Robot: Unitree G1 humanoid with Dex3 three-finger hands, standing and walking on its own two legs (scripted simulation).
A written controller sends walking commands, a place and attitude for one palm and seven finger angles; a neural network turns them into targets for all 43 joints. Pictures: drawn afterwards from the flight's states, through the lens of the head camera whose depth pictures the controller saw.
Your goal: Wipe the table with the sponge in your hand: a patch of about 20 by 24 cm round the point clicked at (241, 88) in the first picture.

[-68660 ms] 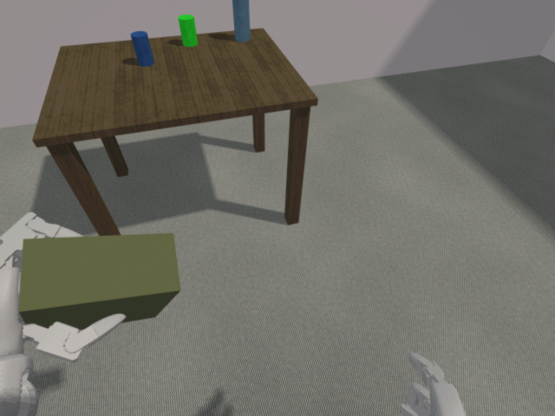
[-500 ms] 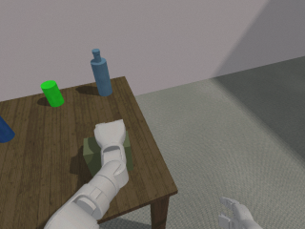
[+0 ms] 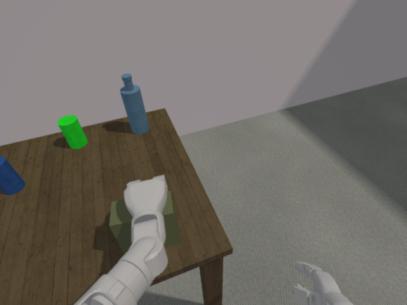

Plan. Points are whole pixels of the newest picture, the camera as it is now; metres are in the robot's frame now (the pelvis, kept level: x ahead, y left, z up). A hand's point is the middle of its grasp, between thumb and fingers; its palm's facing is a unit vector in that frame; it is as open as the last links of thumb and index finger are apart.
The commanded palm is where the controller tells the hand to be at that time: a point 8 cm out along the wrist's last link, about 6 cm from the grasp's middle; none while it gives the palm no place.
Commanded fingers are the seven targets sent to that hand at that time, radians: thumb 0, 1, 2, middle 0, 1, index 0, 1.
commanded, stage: wipe back along the third lane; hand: left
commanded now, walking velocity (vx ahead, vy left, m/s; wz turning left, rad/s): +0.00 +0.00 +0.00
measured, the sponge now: (149, 229) +0.31 +0.18 -0.05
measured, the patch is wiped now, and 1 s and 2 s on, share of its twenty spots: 1.00 1.00 1.00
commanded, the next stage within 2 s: slide back across to the middle lane in 1.16 s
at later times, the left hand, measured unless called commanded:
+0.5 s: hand (156, 220) +0.29 +0.14 +0.01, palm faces -0.02 -0.06 -1.00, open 10.5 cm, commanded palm +0.25 +0.12 +0.05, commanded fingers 0.00 0.10 1.30 -1.20 -1.60 -1.20 -1.60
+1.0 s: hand (156, 221) +0.29 +0.14 +0.01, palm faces -0.01 -0.07 -1.00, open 10.5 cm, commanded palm +0.24 +0.12 +0.05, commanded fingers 0.00 0.10 1.30 -1.20 -1.60 -1.20 -1.60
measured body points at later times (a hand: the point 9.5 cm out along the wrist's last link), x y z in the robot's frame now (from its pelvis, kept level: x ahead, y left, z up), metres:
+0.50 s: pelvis -0.01 -0.01 +0.00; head -0.04 -0.05 +0.44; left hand +0.29 +0.14 +0.07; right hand +0.23 -0.22 -0.09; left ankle +0.03 +0.12 -0.73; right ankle -0.03 -0.09 -0.73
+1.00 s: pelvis -0.01 -0.01 +0.00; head -0.04 -0.05 +0.44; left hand +0.29 +0.14 +0.07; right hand +0.22 -0.23 -0.09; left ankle +0.03 +0.12 -0.73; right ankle -0.03 -0.09 -0.73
